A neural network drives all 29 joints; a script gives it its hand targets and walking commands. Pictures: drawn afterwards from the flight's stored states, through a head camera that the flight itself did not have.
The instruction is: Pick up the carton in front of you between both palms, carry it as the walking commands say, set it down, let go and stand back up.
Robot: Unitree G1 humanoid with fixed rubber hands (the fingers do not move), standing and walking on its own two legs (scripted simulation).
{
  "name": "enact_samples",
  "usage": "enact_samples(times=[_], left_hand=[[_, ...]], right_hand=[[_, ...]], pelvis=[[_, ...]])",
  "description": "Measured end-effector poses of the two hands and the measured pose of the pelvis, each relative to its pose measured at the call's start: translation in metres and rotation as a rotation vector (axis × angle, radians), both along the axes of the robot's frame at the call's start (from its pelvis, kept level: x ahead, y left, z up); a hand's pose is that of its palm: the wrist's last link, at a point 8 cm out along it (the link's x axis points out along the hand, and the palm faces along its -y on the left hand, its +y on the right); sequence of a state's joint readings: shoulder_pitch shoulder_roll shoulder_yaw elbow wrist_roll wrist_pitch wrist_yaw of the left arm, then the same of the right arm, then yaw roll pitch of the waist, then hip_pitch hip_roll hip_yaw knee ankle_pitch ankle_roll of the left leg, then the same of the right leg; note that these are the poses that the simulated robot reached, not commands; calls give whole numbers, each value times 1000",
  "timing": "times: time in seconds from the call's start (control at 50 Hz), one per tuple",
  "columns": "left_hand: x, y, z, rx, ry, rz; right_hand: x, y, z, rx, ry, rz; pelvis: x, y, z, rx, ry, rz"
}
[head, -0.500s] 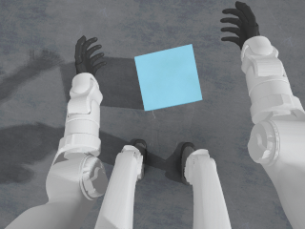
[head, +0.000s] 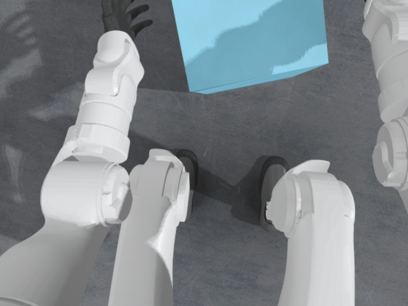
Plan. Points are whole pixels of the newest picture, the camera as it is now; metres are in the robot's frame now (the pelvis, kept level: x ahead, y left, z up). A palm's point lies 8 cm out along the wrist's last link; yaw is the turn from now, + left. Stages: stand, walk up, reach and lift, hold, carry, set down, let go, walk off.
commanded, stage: reach and lift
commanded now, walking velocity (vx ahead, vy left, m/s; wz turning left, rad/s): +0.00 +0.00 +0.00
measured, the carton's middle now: (243, 30) +0.54 -0.03 -0.29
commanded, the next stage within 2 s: none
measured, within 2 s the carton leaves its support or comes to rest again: leaves its support in 0.96 s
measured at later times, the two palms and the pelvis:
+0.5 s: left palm (135, 34) +0.52 +0.16 -0.20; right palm out of the picture +0.56 -0.19 -0.21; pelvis +0.01 +0.00 -0.04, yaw +0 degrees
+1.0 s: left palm (146, 18) +0.54 +0.13 -0.19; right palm out of the picture +0.56 -0.17 -0.21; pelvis +0.01 -0.01 -0.05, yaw +0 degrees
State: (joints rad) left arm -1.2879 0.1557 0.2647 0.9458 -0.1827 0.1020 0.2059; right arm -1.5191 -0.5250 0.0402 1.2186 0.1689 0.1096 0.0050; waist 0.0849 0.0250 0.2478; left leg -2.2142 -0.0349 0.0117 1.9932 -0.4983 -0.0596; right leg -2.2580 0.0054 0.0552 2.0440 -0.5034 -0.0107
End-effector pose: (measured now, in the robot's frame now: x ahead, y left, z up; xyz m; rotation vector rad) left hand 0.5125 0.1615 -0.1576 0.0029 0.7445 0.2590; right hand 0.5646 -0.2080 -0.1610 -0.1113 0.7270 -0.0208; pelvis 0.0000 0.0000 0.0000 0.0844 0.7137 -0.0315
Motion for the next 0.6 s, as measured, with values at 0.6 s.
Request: enact_samples(times=[0.6], left_hand=[[7,-9,-44,-9,18,-40]], right_hand=[[-5,26,-50,25,8,29]], pelvis=[[5,0,-35,-4,-52,13]])
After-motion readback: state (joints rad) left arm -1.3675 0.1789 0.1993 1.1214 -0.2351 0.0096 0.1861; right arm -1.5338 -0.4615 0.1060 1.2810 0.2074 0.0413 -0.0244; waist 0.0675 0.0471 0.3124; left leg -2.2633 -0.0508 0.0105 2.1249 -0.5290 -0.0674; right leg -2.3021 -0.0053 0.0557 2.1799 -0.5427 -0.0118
